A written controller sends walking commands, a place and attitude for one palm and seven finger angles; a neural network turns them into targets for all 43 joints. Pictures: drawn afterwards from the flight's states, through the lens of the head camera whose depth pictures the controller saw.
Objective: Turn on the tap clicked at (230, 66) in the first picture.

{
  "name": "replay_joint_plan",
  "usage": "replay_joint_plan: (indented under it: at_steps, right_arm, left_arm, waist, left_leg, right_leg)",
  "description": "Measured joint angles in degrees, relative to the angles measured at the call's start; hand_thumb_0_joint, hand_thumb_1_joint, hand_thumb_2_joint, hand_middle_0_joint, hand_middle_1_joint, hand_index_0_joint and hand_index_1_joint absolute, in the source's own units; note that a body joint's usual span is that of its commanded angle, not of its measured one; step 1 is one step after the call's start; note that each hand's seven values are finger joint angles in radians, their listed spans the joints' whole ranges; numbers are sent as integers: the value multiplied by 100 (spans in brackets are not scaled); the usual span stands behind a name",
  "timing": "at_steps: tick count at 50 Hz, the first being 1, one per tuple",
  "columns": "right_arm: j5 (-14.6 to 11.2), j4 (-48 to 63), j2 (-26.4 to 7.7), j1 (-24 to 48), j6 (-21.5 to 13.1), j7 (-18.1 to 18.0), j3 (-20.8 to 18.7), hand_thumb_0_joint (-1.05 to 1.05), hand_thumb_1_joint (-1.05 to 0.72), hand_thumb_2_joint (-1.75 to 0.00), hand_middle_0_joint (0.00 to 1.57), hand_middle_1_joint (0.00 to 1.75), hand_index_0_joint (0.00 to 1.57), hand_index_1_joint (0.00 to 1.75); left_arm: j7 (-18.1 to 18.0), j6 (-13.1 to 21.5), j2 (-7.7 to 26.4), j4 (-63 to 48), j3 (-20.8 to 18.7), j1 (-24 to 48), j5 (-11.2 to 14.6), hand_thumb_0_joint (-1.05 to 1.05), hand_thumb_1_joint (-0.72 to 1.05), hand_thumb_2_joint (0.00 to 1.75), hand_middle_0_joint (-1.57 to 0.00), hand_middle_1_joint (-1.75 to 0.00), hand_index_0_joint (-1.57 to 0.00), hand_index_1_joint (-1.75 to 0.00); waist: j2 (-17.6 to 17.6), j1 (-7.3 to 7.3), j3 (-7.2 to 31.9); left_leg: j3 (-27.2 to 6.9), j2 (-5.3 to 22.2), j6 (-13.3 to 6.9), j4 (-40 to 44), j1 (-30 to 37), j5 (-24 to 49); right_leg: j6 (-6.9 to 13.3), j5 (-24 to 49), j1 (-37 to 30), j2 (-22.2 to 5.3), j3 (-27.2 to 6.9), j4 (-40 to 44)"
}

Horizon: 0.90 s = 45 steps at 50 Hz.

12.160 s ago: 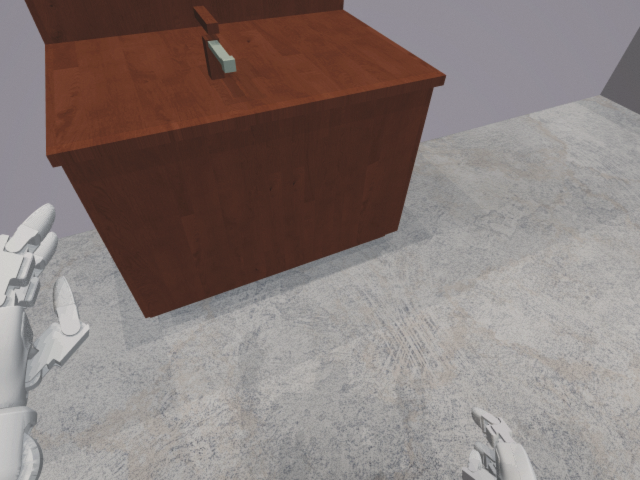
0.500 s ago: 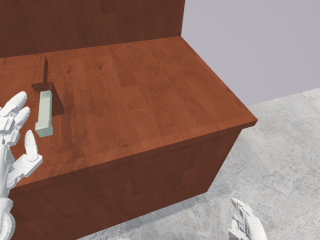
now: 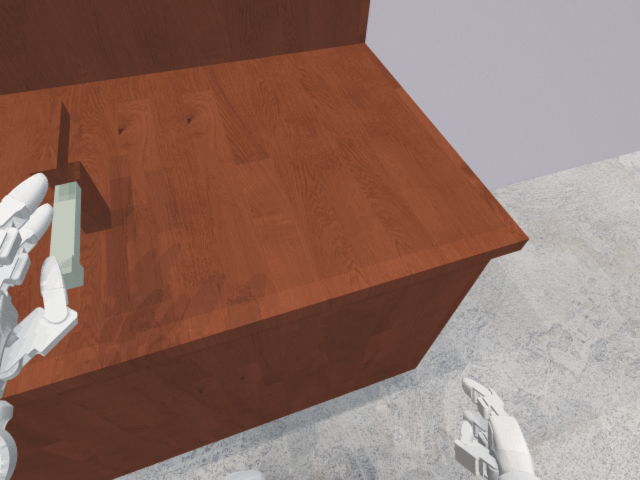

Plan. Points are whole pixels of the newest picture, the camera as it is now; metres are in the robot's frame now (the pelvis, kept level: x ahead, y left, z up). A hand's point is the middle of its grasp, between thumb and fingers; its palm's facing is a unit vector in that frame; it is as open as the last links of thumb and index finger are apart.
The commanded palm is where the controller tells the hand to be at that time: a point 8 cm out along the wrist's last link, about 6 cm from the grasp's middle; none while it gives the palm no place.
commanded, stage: shuffle to correct the standing spot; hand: left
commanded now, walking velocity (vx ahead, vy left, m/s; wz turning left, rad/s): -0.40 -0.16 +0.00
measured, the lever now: (64, 273) +0.30 +0.31 +0.10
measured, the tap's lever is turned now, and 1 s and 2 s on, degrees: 0 0 0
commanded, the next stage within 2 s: none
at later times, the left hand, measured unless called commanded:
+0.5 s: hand (32, 356) +0.18 +0.25 +0.17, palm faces +0.34 -0.84 -0.43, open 7.4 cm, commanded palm +0.13 +0.29 +0.18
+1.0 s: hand (69, 331) +0.20 +0.23 +0.17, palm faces +0.36 -0.85 -0.39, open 7.4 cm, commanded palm +0.15 +0.27 +0.18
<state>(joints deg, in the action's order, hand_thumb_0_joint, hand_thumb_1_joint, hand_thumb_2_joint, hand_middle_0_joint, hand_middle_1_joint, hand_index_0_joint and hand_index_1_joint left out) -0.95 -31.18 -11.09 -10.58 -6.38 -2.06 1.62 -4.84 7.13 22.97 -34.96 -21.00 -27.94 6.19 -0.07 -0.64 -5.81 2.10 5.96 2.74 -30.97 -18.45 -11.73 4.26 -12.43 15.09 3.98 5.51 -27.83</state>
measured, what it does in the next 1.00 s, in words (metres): stands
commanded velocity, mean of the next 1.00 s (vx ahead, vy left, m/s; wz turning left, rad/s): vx -0.11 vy -0.19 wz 0.00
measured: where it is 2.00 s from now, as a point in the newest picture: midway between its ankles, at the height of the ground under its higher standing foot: outside the picture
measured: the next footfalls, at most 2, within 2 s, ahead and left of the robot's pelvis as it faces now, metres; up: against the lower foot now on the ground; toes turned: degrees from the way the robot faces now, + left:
none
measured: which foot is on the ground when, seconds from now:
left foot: down 0.00-1.00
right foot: down 0.00-1.00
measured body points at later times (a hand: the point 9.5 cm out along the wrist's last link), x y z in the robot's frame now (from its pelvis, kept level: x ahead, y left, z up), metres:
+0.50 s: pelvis -0.03 +0.01 +0.00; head +0.01 +0.01 +0.44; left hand +0.16 +0.29 +0.19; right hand +0.14 -0.20 -0.09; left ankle +0.05 +0.15 -0.73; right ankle +0.03 -0.07 -0.73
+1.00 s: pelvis -0.01 -0.01 +0.00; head +0.01 -0.02 +0.45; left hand +0.18 +0.27 +0.19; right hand +0.16 -0.24 -0.09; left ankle +0.05 +0.15 -0.73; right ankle +0.03 -0.07 -0.73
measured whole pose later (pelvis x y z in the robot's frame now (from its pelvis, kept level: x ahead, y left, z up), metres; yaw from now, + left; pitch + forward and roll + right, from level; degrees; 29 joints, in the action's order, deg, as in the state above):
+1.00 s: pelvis -0.01 -0.01 +0.00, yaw +0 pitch -1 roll -1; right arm -1.6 -32.7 -12.3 -12.1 -4.9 -1.7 1.5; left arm -7.1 5.2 22.1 -32.7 -20.4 -28.6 6.5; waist -2.0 -0.4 -3.7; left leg 0.9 6.4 1.5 -32.8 -19.2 -12.4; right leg 5.6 -13.0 15.6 4.2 7.0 -29.5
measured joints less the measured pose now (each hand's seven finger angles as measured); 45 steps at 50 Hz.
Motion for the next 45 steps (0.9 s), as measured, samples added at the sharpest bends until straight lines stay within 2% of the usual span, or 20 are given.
replay_joint_plan:
  at_steps: [7, 13, 17, 21, 23, 26, 28, 33, 37, 39, 41, 45]
  right_arm:
    - [33, 101, 37, 263, 62, -4, -87, 1, -91, -90, 20, 30, 20, 30]
    - [6, 45, 37, 323, 76, -48, -132, 1, -91, -90, 20, 30, 20, 30]
    - [-9, 23, 33, 161, 109, -91, -90, 1, -91, -90, 20, 30, 20, 30]
    - [-18, 32, 55, -50, 117, -87, -6, 1, -91, -90, 20, 30, 20, 30]
    - [-26, 48, 69, -129, 111, -53, 27, 1, -91, -90, 20, 30, 20, 30]
    - [-26, 49, 84, -194, 84, 5, 62, 1, -90, -90, 20, 30, 20, 30]
    - [-29, 28, 87, -202, 70, 39, 74, 1, -90, -90, 20, 30, 20, 30]
    - [-31, -64, 4, -151, 43, 49, 65, 1, -90, -90, 20, 30, 20, 30]
    - [-23, -115, -79, -86, 93, 9, 17, 1, -90, -90, 20, 30, 20, 30]
    - [-50, -117, -75, -95, 143, -5, -1, 1, -90, -90, 20, 30, 20, 30]
    - [-69, -84, -68, -145, 174, 2, -9, 1, -91, -90, 20, 30, 20, 30]
    - [-77, -59, -68, -199, 169, 28, -6, 1, -91, -90, 20, 30, 20, 30]
  left_arm:
    - [75, 184, 126, -218, -155, -107, -1, 1, 89, 90, -21, -30, -21, -30]
    - [35, 197, 66, -254, -134, -235, 43, 1, 89, 90, -21, -30, -21, -31]
    - [-29, 101, 6, -270, -92, -307, 67, 1, 89, 90, -21, -30, -21, -31]
    - [-96, 13, 35, -176, -108, -235, 1, 1, 89, 90, -21, -30, -21, -31]
    - [-117, -30, 45, -100, -124, -160, -40, 1, 89, 90, -21, -30, -21, -31]
    - [-124, -73, 29, -1, -109, -61, -73, 1, 89, 90, -21, -30, -21, -31]
    - [-121, -103, -2, 27, -77, -48, -79, 1, 89, 90, -21, -30, -20, -30]
    - [-156, -181, -117, 5, 110, -72, -9, 1, 89, 90, -21, -30, -20, -30]
    - [-177, -198, -103, 17, 195, -50, 29, 1, 89, 90, -21, -30, -21, -31]
    - [-186, -202, -45, 62, 168, -43, 21, 1, 89, 90, -21, -30, -21, -31]
    - [-202, -193, -3, 110, 111, -71, -8, 1, 89, 90, -21, -30, -21, -31]
    - [-221, -173, 36, 155, -13, -117, -20, 1, 89, 90, -21, -30, -21, -31]
  waist:
    - [-90, -66, -168]
    - [-75, -39, -180]
    - [-7, -31, -122]
    - [-4, -42, -50]
    - [-28, -51, -39]
    - [-56, -53, -47]
    - [-63, -45, -39]
    - [-44, -1, 49]
    - [-55, 84, 52]
    - [-39, 111, 78]
    - [-57, 125, 145]
    - [-117, 94, 204]
  left_leg:
    - [-4, 52, 19, -16, -188, 95]
    - [6, -5, -68, -269, -413, 14]
    - [51, -58, -109, -270, -406, 80]
    - [40, -53, -119, -141, -357, 146]
    - [30, -35, -120, -99, -332, 158]
    - [17, -19, -102, -80, -282, 133]
    - [20, -1, -99, -136, -274, 9]
    - [-10, -16, -204, -501, -385, -640]
    - [-56, -1, -97, -373, -242, 46]
    - [-60, -7, -27, -299, -155, 49]
    - [-74, -7, -41, -203, -109, -1]
    - [-100, 16, -59, -119, -88, -88]
  right_leg:
    - [40, 133, 166, 51, 3, 49]
    - [45, 64, 435, -23, 0, -290]
    - [-30, 27, 485, -90, -34, -412]
    - [-212, -70, 439, -110, 12, -331]
    - [-233, -79, 395, -108, 54, -266]
    - [-156, 154, 293, -104, 105, -117]
    - [-31, 229, 257, -88, 116, -89]
    - [76, 110, 322, -71, 85, -256]
    - [33, -25, 276, -46, 85, -439]
    - [-26, -49, 201, -53, 88, -396]
    - [-56, -23, 136, -45, 107, -269]
    - [60, 53, 61, -9, 147, -74]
